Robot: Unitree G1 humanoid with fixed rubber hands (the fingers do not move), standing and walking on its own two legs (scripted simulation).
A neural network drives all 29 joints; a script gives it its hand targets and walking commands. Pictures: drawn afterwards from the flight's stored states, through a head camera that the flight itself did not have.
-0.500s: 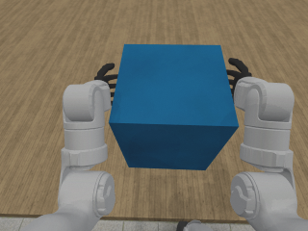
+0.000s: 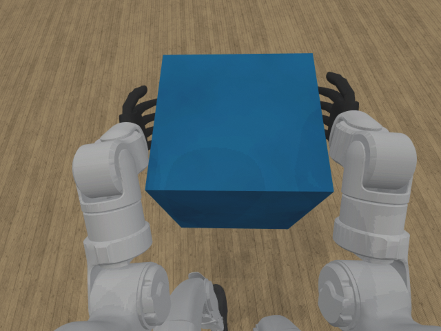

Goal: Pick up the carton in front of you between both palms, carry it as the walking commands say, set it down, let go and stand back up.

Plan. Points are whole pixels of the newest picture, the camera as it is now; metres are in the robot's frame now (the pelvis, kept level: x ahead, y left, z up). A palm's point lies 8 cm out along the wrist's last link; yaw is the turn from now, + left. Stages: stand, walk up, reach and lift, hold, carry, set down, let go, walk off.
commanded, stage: carry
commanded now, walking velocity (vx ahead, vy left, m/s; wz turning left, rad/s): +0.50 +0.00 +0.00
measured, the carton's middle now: (235, 155) +0.39 -0.03 +0.06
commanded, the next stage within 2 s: none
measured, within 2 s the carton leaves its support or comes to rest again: neither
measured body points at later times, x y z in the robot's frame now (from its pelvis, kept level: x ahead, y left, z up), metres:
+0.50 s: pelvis +0.32 -0.06 +0.07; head +0.32 -0.07 +0.52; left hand +0.69 +0.11 +0.24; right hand +0.72 -0.19 +0.24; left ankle +0.21 +0.07 -0.58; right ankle +0.39 -0.11 -0.66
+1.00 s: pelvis +0.61 -0.01 +0.07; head +0.65 -0.01 +0.52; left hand +0.91 +0.14 +0.14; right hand +0.92 -0.16 +0.14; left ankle +0.66 +0.08 -0.66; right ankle +0.46 -0.11 -0.58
